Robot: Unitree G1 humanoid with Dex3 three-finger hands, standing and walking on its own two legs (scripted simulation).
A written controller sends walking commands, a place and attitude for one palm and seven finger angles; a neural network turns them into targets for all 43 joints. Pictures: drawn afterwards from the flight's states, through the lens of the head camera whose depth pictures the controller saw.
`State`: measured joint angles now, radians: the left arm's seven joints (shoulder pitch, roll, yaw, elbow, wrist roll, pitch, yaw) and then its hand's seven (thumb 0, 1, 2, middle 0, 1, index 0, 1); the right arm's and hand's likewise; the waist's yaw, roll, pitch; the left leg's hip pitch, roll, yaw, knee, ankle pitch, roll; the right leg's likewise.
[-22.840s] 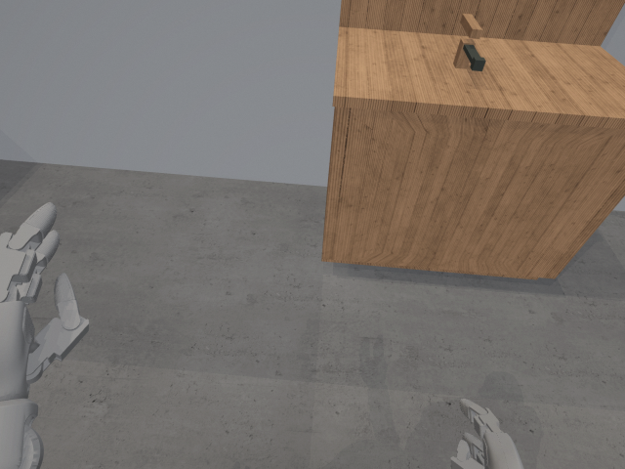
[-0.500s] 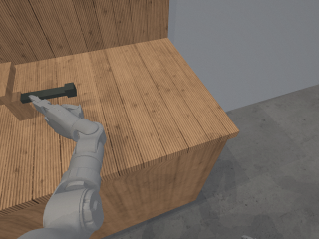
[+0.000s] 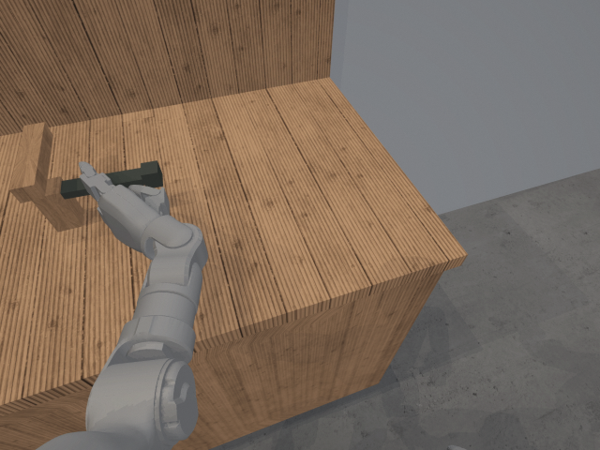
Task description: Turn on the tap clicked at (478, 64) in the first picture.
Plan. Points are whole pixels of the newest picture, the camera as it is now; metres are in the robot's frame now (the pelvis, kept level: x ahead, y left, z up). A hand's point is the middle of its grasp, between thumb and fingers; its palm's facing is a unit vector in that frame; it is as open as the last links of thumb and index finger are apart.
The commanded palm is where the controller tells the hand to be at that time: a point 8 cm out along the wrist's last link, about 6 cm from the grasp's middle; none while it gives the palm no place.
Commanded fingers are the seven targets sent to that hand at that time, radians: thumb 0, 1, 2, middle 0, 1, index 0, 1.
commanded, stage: lift the hand up off the lever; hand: left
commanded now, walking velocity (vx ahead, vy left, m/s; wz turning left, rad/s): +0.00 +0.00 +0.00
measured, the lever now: (152, 174) +0.49 +0.23 +0.10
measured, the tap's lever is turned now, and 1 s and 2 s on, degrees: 86 86 86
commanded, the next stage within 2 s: draw the hand back beside the body in 1.82 s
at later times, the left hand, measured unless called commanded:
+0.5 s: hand (157, 198) +0.41 +0.20 +0.12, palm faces +0.80 -0.59 -0.10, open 7.8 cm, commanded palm +0.36 +0.21 +0.13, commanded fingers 0.00 0.90 0.90 -0.15 -0.15 -0.15 -0.15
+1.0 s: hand (153, 193) +0.41 +0.19 +0.14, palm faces +0.81 -0.58 -0.09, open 7.8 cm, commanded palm +0.35 +0.21 +0.15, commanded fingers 0.00 0.90 0.90 -0.15 -0.15 -0.15 -0.15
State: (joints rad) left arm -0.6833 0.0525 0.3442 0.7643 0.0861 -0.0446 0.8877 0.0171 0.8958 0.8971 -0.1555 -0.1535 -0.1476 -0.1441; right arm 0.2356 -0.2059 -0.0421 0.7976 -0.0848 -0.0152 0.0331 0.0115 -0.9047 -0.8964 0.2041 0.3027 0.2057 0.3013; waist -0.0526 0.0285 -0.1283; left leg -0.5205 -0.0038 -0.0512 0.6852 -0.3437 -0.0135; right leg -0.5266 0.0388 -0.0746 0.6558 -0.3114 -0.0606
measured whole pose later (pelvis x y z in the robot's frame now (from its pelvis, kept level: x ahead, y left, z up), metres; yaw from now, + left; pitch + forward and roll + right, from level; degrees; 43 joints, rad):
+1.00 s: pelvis +0.00 -0.01 +0.01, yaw +1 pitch +5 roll +0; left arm -0.59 0.01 0.29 0.52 0.05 0.20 0.86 0.02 0.90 0.90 -0.16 -0.15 -0.15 -0.15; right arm 0.16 -0.21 -0.03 0.81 -0.05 -0.01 -0.01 0.01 -0.90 -0.90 0.20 0.30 0.21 0.30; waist 0.00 0.03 -0.10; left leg -0.35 0.01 -0.06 0.56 -0.30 -0.03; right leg -0.36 0.05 -0.09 0.55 -0.28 -0.08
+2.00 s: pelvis +0.00 -0.01 +0.02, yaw +0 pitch +1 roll +1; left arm -0.51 0.02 0.18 0.32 0.03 0.31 0.70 0.02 0.90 0.90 -0.15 -0.15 -0.15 -0.15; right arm 0.09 -0.19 -0.01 0.78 -0.02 0.02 -0.03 0.01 -0.90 -0.90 0.20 0.30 0.21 0.30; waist 0.03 0.03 -0.06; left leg -0.24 0.00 -0.05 0.48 -0.27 -0.02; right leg -0.26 0.04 -0.07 0.49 -0.25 -0.07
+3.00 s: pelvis +0.00 +0.02 +0.03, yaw -1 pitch -6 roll -1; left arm 0.31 0.31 0.20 -0.29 -0.08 -0.10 0.10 0.02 0.89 0.90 -0.21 -0.29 -0.20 -0.28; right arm 0.15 -0.22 0.03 0.65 0.00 -0.06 -0.04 0.02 -0.90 -0.90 0.20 0.30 0.21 0.30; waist 0.06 0.05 0.05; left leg -0.04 -0.02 -0.01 0.37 -0.23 0.02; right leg -0.05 0.03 -0.03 0.33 -0.18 -0.03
